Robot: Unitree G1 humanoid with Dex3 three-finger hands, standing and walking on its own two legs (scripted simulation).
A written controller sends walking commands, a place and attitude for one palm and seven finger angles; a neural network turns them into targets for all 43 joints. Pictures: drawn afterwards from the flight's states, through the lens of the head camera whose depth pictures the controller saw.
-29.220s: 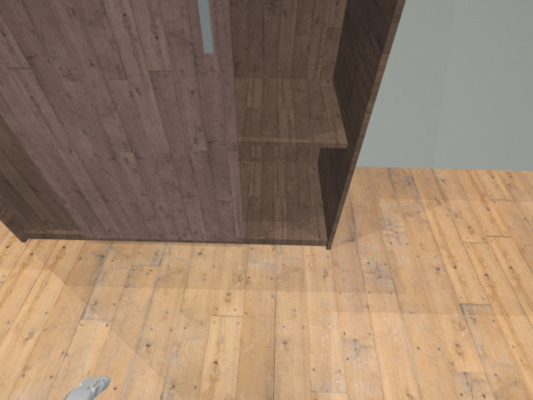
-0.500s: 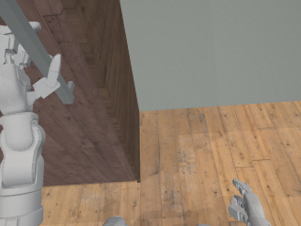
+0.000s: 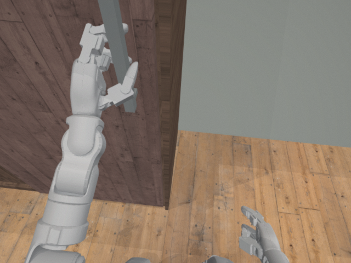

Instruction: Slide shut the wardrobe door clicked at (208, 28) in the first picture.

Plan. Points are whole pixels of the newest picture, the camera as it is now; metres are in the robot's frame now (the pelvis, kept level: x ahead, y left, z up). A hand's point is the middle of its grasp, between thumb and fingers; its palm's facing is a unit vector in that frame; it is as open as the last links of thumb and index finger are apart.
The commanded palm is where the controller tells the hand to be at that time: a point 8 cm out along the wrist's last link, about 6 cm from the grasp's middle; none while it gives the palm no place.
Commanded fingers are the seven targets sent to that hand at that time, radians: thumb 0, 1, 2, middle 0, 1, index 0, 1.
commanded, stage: stop walking and hold the door there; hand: left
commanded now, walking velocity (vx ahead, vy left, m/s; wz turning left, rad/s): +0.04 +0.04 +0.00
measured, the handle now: (122, 44) +0.40 +0.15 +0.27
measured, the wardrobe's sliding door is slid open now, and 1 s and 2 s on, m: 0.01 0.01 0.01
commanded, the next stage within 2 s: loosen the grip on the handle in 0.32 s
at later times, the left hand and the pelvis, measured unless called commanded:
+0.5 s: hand (127, 82) +0.36 +0.14 +0.23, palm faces +0.18 -0.97 -0.13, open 7.6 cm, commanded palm +0.30 +0.19 +0.21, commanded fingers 0.00 0.30 0.61 -0.45 -1.40 -0.45 -1.40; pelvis +0.00 -0.03 +0.00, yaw +0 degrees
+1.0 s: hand (129, 84) +0.35 +0.14 +0.22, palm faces +0.22 -0.97 -0.06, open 15.1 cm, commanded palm +0.31 +0.18 +0.22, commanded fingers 0.00 -0.55 0.20 -0.25 -1.15 -0.25 -1.15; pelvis -0.02 -0.03 -0.01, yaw -2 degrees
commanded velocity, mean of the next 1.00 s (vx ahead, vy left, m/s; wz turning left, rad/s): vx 0.00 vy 0.00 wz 0.00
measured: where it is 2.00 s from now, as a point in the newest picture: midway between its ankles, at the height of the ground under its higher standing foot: outside the picture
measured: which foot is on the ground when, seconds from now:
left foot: down 0.00-1.00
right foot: up 0.00-0.08, down 0.10-1.00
